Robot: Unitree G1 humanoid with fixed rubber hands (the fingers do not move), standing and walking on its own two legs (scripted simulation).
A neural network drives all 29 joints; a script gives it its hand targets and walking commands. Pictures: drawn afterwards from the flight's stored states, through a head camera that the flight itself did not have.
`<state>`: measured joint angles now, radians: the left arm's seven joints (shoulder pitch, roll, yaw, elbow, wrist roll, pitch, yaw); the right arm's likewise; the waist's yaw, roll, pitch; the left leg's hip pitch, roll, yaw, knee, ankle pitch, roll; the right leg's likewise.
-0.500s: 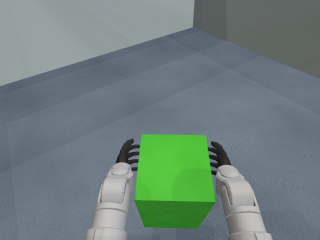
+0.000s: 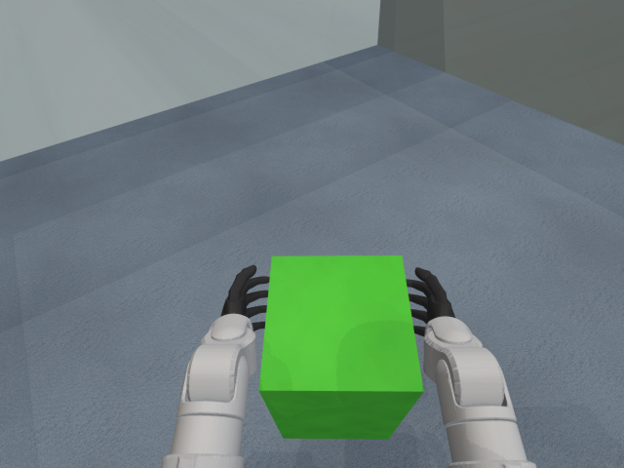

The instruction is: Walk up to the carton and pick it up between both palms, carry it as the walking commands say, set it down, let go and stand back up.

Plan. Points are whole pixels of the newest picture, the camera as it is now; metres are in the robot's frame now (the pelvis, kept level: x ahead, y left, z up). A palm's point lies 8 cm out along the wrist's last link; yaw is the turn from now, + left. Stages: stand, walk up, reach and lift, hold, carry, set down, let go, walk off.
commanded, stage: carry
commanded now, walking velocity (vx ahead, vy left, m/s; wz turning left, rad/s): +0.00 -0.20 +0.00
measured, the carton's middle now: (335, 357) +0.29 +0.00 -0.03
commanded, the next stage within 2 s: none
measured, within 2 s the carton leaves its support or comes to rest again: neither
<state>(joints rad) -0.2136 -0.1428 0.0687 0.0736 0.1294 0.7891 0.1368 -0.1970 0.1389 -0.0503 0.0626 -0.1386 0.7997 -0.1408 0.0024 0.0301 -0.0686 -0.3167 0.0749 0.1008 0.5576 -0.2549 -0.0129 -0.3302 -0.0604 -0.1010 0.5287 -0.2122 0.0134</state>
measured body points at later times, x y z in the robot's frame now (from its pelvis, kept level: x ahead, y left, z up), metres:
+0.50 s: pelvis -0.02 -0.06 -0.01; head -0.02 -0.07 +0.44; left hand +0.29 +0.06 +0.07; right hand +0.28 -0.20 +0.07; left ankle +0.02 +0.12 -0.73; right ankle +0.04 -0.13 -0.73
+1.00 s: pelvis -0.02 -0.08 +0.00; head -0.03 -0.06 +0.45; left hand +0.27 +0.07 +0.07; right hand +0.28 -0.19 +0.08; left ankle -0.04 +0.02 -0.73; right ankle +0.02 -0.15 -0.71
